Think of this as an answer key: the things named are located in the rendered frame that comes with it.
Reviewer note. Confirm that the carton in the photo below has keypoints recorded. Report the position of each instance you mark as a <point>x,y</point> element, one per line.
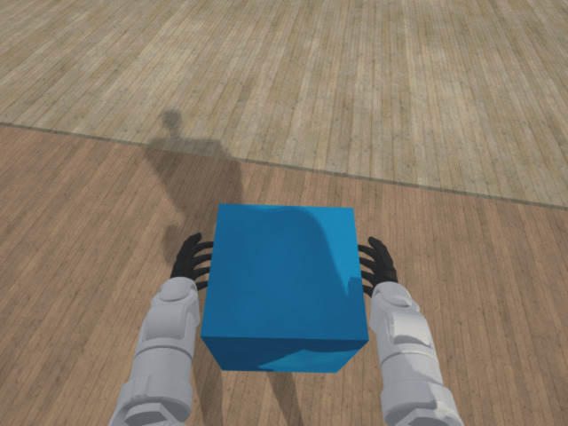
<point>285,291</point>

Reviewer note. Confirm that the robot left forearm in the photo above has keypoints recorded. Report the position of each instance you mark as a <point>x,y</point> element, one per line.
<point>159,389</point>

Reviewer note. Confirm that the robot right forearm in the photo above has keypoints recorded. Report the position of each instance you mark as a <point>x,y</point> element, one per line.
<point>413,389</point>

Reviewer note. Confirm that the right robot hand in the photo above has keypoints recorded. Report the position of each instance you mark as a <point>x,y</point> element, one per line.
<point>382,267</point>

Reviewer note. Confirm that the left robot hand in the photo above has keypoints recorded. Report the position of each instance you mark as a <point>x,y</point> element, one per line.
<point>184,266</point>

